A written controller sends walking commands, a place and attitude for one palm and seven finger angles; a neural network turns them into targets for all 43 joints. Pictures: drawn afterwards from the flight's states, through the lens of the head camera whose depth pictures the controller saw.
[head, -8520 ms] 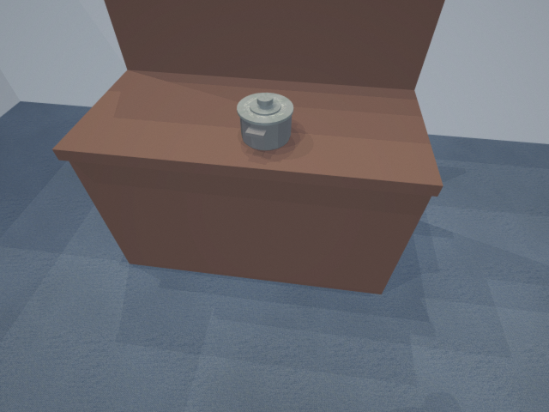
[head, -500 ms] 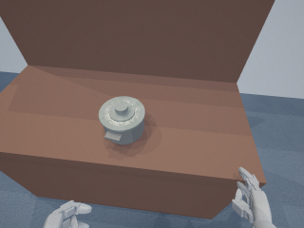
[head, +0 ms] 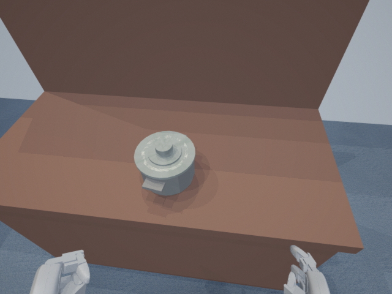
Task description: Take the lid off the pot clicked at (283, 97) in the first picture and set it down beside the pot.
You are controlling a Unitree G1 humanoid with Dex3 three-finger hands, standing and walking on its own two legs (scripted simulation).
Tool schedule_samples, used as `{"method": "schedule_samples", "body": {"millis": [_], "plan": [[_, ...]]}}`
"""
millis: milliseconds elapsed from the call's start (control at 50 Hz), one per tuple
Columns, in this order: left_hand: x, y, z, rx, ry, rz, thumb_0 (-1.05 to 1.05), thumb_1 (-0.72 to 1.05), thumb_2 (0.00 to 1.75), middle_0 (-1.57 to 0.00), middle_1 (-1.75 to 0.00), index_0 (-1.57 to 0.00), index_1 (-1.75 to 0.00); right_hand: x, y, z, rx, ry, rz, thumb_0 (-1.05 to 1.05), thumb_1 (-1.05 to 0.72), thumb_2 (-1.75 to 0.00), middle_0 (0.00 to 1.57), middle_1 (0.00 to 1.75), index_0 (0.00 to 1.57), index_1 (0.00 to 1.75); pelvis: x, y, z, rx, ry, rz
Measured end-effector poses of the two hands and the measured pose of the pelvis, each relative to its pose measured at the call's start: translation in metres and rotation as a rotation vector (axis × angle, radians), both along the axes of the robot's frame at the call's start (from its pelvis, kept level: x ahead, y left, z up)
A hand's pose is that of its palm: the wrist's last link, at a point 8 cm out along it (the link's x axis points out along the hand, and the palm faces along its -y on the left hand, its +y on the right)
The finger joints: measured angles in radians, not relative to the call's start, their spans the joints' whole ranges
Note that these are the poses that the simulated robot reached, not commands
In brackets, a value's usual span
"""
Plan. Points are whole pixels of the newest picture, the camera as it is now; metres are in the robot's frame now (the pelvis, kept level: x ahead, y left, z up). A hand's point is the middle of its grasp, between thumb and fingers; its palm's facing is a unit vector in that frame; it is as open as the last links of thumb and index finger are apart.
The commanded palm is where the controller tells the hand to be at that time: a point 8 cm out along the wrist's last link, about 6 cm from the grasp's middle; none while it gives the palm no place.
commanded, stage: raise the hand higher, near the body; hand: left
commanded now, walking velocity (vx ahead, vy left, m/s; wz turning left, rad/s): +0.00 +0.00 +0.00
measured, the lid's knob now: (163, 146) +0.45 +0.13 +0.03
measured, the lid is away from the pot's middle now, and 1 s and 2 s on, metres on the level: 0.00 0.00 0.00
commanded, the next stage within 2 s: reach forward and open the fingers in 0.54 s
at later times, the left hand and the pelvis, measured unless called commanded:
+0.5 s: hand (67, 240) +0.18 +0.23 +0.09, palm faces +0.29 -0.84 -0.46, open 3.1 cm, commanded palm +0.13 +0.27 +0.13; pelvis +0.01 +0.00 +0.01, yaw -1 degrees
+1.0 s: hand (48, 233) +0.18 +0.26 +0.11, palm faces -0.11 -0.06 -0.99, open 3.2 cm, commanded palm +0.18 +0.25 +0.15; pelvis -0.01 +0.00 +0.01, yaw -2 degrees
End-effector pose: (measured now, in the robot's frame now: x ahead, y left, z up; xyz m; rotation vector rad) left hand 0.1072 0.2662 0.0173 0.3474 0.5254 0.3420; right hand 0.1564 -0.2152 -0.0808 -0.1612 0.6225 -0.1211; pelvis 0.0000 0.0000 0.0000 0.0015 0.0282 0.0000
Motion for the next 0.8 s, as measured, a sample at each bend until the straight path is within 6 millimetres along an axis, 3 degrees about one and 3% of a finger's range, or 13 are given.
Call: {"method": "schedule_samples", "body": {"millis": [320, 660, 800], "plan": [[0.026, 0.000, 0.071, 0.114, -0.222, -0.077, 0.02, 0.89, 0.90, -1.30, -1.49, -1.29, -1.49, 0.001, -0.002, 0.002, 0.005, 0.018, -0.013, 0.01, -0.90, -0.90, 0.20, 0.30, 0.25, 0.33, 0.013, -0.001, 0.008, -0.008, -0.030, -0.007], [0.047, 0.001, 0.136, 0.224, -0.471, -0.122, 0.02, 0.89, 0.90, -1.30, -1.49, -1.30, -1.49, 0.002, -0.003, 0.004, 0.010, 0.032, 0.006, 0.01, -0.90, -0.90, 0.20, 0.30, 0.24, 0.32, 0.012, -0.003, 0.014, -0.008, -0.068, -0.014], [0.062, -0.006, 0.145, 0.887, -0.220, -0.361, 0.01, 0.84, 0.91, -1.28, -1.43, -1.27, -1.43, 0.006, -0.015, 0.008, -0.018, 0.063, 0.070, 0.01, -0.90, -0.90, 0.20, 0.30, 0.29, 0.36, 0.003, -0.004, 0.011, 0.000, -0.013, -0.040]]}}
